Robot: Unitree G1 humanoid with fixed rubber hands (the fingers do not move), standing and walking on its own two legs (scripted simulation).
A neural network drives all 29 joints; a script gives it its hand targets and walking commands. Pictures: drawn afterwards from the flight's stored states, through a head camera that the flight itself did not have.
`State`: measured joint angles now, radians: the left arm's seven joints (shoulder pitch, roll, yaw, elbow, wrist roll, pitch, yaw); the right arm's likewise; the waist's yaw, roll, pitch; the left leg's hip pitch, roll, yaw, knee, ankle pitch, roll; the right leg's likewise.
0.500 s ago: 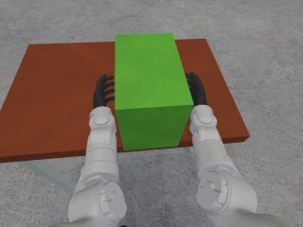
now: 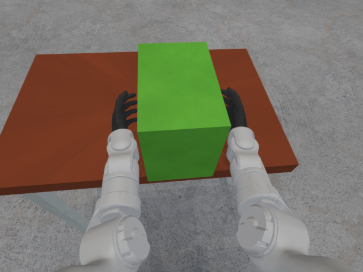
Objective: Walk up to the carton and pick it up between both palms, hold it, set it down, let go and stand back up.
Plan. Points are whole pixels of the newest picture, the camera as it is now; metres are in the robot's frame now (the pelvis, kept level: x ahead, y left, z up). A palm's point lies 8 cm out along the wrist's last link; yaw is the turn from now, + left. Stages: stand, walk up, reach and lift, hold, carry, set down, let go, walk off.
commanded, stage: reach and lift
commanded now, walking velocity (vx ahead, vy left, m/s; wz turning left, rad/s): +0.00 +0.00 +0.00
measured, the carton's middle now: (176, 112) +0.47 +0.06 +0.04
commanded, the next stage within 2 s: none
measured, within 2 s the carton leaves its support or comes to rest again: leaves its support in 1.08 s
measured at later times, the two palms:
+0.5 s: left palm (121, 129) +0.39 +0.17 +0.06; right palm (237, 127) +0.41 -0.08 +0.08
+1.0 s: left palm (118, 136) +0.38 +0.18 +0.06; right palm (236, 134) +0.39 -0.08 +0.08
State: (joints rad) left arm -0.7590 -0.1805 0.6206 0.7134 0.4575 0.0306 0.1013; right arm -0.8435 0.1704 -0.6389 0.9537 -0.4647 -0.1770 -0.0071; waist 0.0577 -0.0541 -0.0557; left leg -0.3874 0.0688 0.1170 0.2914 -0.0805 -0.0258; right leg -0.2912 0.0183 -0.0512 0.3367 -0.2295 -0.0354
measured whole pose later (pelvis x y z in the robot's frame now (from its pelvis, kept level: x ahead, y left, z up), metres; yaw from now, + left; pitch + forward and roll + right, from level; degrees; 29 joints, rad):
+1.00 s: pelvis -0.03 +0.01 -0.01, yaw +1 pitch +16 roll -1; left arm -0.85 -0.01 0.39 1.09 0.20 -0.11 0.20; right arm -0.91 0.03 -0.44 1.30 -0.26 -0.35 -0.14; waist 0.03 -0.06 -0.22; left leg -0.59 0.08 0.09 0.35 -0.04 -0.01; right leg -0.48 0.03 -0.09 0.38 -0.19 -0.04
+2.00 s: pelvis -0.04 +0.02 +0.00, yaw +4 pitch -2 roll -2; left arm -0.80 0.04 0.28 0.61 0.17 0.49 0.16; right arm -0.90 0.06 -0.18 0.93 0.13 0.18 -0.20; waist -0.06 -0.06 -0.05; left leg -0.27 0.06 0.02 0.40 -0.10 -0.01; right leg -0.09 0.02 -0.12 0.34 -0.21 -0.02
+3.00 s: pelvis -0.03 +0.01 +0.00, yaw +3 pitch -3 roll -1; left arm -0.79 0.05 0.26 0.44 0.13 0.72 0.13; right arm -0.90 -0.03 0.01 0.72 0.33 0.47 -0.33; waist -0.08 -0.02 -0.11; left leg -0.22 0.05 0.01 0.42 -0.14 -0.02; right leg -0.05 0.02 -0.08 0.34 -0.24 -0.02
